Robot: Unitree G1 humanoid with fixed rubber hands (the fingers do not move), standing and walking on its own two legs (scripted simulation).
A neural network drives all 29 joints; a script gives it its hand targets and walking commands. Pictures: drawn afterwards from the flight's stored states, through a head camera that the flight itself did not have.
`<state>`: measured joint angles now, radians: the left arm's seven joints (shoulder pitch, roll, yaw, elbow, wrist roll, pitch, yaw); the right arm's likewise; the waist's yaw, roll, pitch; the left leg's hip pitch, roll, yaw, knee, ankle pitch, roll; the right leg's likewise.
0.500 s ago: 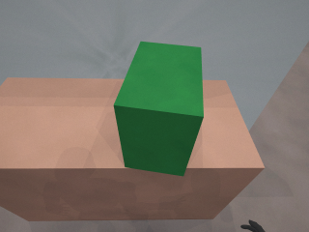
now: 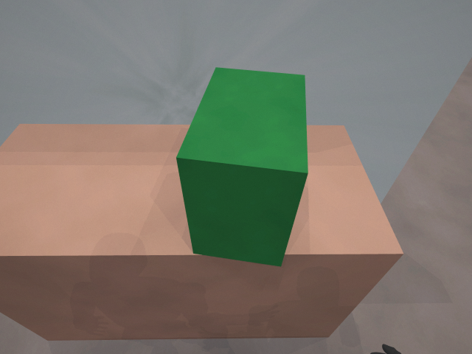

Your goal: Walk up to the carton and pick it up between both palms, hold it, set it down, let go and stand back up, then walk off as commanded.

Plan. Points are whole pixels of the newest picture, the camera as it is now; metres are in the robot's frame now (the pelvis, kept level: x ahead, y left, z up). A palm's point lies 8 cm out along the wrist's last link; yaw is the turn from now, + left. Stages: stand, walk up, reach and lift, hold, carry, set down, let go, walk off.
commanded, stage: stand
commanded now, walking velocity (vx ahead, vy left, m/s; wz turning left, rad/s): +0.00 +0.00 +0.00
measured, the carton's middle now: (248, 165) +0.50 +0.00 +0.04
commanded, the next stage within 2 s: walk off in 1.10 s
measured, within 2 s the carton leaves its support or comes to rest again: neither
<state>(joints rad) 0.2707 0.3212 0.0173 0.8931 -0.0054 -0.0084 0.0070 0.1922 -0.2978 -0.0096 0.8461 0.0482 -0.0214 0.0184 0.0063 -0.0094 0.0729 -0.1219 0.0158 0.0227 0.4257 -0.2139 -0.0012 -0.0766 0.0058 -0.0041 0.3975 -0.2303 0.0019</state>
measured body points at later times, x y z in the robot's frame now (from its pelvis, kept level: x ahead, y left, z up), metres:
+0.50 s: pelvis +0.00 +0.00 +0.00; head +0.00 +0.00 +0.45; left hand +0.06 +0.29 -0.13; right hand +0.11 -0.28 -0.12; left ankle +0.02 +0.12 -0.74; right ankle +0.00 -0.12 -0.74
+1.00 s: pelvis +0.00 +0.00 +0.00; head +0.00 +0.00 +0.45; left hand +0.05 +0.29 -0.13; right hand +0.11 -0.28 -0.12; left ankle +0.02 +0.12 -0.74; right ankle +0.00 -0.12 -0.74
